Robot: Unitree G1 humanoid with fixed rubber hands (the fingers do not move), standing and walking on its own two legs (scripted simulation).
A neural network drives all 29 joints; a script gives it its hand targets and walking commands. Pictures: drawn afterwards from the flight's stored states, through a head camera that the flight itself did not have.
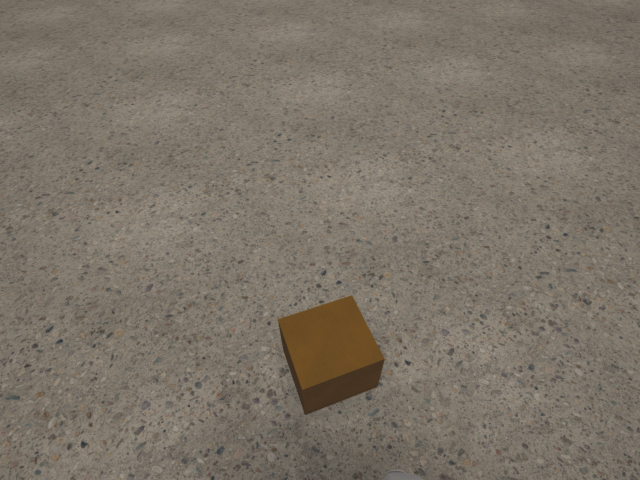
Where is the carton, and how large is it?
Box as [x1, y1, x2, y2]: [278, 295, 384, 414]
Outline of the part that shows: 351,295 278,319 283,350 305,414 377,386 384,359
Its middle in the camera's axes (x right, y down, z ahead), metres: +0.03 +0.34 +1.18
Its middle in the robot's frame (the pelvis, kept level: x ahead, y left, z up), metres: +0.59 -0.04 -0.64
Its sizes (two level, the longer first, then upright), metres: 0.241 0.226 0.199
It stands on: the floor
